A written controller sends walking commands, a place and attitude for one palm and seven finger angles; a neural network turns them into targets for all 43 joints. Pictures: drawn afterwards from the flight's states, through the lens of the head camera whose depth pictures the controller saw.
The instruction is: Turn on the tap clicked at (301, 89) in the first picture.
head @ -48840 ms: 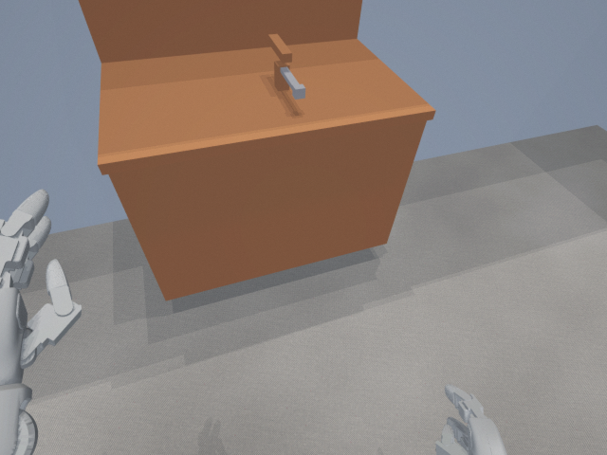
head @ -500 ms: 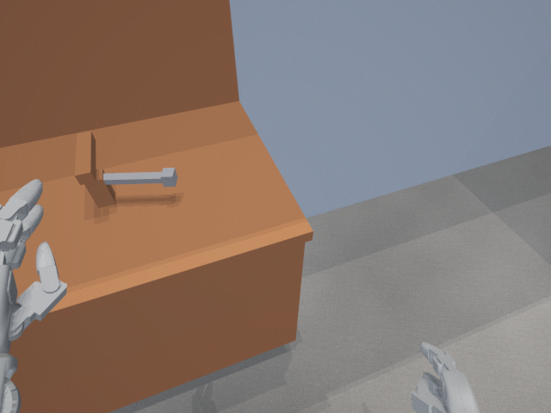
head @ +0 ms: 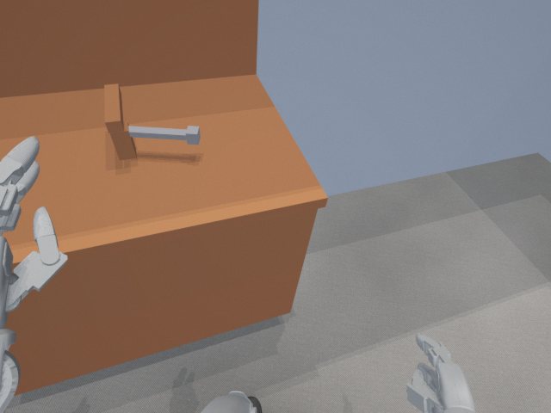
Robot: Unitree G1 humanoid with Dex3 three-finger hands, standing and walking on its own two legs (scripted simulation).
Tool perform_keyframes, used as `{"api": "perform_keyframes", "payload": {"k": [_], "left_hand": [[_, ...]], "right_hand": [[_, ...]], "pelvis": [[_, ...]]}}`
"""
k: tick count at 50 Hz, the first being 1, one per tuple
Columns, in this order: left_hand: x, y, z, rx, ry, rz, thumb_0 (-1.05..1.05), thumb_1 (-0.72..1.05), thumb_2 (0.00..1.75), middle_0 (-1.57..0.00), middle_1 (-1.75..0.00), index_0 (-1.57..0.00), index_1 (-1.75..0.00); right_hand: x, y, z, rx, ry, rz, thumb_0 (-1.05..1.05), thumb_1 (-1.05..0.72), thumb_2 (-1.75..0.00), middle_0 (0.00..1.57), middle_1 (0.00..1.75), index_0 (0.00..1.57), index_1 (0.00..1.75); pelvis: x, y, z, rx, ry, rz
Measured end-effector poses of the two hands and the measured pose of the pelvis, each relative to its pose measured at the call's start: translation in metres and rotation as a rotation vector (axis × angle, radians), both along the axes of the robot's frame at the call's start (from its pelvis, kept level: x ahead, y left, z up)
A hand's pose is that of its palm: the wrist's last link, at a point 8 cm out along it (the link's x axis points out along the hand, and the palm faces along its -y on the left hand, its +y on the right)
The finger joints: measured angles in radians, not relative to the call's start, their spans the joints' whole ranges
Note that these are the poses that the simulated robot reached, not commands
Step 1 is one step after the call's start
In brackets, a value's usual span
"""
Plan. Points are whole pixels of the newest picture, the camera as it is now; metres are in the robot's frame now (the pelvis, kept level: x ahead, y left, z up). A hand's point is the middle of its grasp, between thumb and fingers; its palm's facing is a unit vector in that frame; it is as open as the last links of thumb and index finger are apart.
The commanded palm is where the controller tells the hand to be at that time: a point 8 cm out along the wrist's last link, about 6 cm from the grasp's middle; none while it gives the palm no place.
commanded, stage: step back with the hand held close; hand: left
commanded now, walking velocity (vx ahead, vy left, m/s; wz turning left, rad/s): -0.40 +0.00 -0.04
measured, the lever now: (193, 135) +0.63 +0.22 +0.02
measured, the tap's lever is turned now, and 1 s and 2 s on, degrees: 71 71 71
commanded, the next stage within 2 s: stop stepping back and stand still in 0.16 s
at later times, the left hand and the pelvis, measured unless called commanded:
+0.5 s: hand out of the picture +0.15 +0.28 +0.17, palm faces +0.25 -0.94 -0.25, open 7.4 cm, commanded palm +0.07 +0.32 +0.20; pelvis -0.13 +0.06 +0.01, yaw -7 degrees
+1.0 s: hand out of the picture +0.06 +0.33 +0.17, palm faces +0.24 -0.94 -0.25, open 7.4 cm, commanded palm +0.00 +0.39 +0.20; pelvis -0.20 +0.13 +0.00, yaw -7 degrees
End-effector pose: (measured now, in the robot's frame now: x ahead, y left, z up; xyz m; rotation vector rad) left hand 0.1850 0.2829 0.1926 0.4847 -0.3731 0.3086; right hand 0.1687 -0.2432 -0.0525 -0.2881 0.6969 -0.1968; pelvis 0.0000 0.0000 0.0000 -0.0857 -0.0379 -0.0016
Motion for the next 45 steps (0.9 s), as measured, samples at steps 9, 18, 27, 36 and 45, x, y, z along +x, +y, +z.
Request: {"api": "perform_keyframes", "payload": {"k": [9, 18, 27, 36, 45], "left_hand": [[-0.055, 0.019, 0.022, -0.048, -0.02, 0.05, 0.01, 0.89, 0.9, -0.21, -0.3, -0.21, -0.31], [-0.088, 0.017, 0.008, -0.072, -0.052, -0.097, 0.01, 0.89, 0.9, -0.21, -0.3, -0.21, -0.31], [-0.08, 0.04, -0.009, -0.179, 0.076, -0.148, 0.02, 0.9, 0.9, -0.2, -0.3, -0.21, -0.3], [-0.155, 0.072, 0.041, 0.072, 0.098, -0.106, 0.01, 0.89, 0.9, -0.21, -0.3, -0.21, -0.31], [-0.164, 0.108, -0.026, -0.232, 0.025, -0.01, 0.01, 0.9, 0.9, -0.2, -0.3, -0.2, -0.3]], "right_hand": [[-0.037, 0.037, 0.005, 0.066, 0.031, 0.083, 0.02, -0.9, -0.9, 0.2, 0.3, 0.2, 0.3], [-0.095, 0.064, -0.006, 0.115, 0.023, 0.018, 0.02, -0.9, -0.9, 0.2, 0.3, 0.2, 0.3], [-0.189, 0.065, 0.023, 0.041, 0.0, -0.104, 0.02, -0.9, -0.9, 0.2, 0.3, 0.2, 0.3], [-0.254, 0.073, 0.015, 0.029, 0.127, -0.18, 0.02, -0.9, -0.9, 0.2, 0.3, 0.2, 0.3], [-0.253, 0.103, -0.014, 0.032, 0.085, -0.147, 0.02, -0.9, -0.9, 0.2, 0.3, 0.2, 0.3]], "pelvis": [[-0.043, 0.01, 0.017, -0.011, 0.08, -0.003], [-0.083, 0.031, 0.006, 0.036, 0.023, -0.094], [-0.135, 0.065, 0.022, 0.033, -0.033, -0.127], [-0.16, 0.088, 0.039, 0.006, 0.016, -0.109], [-0.184, 0.115, 0.001, 0.037, -0.025, -0.106]]}}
